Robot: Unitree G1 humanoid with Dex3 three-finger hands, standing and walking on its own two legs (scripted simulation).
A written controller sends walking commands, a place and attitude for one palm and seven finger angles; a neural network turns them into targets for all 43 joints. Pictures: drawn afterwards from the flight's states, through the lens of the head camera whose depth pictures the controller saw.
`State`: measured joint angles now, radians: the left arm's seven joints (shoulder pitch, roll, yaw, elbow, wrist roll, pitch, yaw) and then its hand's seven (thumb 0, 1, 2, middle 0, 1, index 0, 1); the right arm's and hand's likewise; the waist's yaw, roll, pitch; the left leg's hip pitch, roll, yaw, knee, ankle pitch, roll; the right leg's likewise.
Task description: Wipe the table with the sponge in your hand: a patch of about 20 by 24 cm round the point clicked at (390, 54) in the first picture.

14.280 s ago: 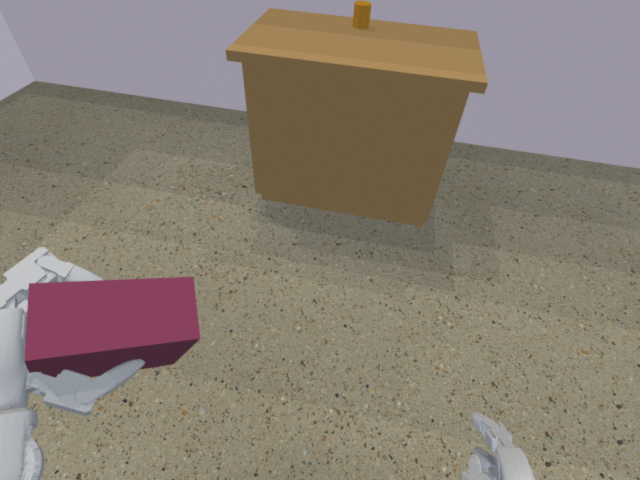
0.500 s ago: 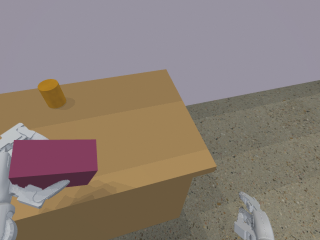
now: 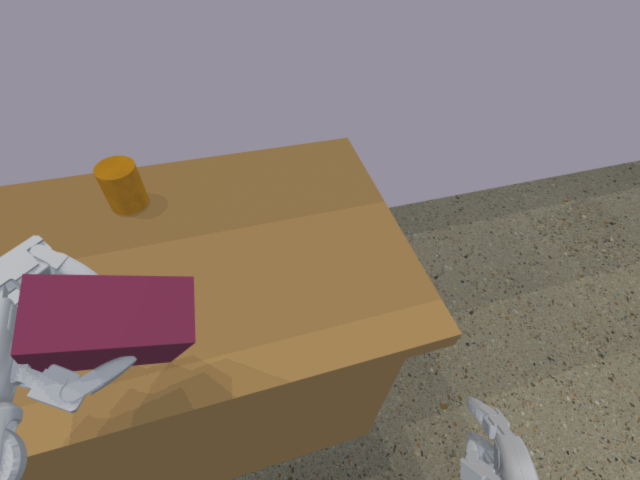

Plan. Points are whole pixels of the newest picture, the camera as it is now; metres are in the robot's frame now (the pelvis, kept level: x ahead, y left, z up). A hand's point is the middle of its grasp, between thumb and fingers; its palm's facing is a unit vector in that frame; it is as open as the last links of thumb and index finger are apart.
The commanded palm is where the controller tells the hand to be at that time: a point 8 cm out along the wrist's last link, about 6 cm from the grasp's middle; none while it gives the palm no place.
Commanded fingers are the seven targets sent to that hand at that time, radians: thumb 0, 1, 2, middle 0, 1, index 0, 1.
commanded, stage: come to a stop and stand still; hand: left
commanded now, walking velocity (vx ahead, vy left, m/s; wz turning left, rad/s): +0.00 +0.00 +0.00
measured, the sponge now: (135, 325) +0.23 +0.20 +0.14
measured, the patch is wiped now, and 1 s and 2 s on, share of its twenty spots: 0.00 0.00 0.00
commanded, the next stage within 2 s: look again from close up in 0.08 s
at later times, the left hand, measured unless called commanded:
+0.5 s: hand (174, 298) +0.25 +0.17 +0.14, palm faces +0.19 -0.91 -0.37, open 10.0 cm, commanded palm +0.19 +0.24 +0.18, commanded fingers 0.00 0.10 1.30 -1.20 -1.60 -1.20 -1.60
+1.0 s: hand (116, 282) +0.26 +0.23 +0.15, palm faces +0.31 -0.89 -0.34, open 10.0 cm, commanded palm +0.20 +0.27 +0.18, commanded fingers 0.00 0.10 1.30 -1.20 -1.60 -1.20 -1.60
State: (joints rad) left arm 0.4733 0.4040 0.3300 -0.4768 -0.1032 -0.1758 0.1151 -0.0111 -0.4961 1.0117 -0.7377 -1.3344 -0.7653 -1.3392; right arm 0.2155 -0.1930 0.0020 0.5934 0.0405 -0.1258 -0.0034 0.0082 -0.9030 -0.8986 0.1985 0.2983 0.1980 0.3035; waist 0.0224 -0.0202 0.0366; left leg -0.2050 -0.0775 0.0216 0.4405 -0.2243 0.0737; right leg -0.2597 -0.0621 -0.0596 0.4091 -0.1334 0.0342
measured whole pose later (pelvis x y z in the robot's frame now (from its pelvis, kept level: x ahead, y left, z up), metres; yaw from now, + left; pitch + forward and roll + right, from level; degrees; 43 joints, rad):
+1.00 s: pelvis +0.02 +0.00 +0.00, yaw -4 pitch -1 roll -1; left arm 0.39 0.37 0.35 -0.48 -0.04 -0.22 0.09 -0.01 -0.50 1.01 -0.74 -1.33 -0.76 -1.34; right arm 0.16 -0.17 0.02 0.56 0.01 -0.16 -0.02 0.01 -0.90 -0.90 0.20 0.30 0.20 0.30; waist 0.04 -0.06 0.09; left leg -0.18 -0.03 0.08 0.49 -0.30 0.07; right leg -0.25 -0.01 0.00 0.44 -0.17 0.03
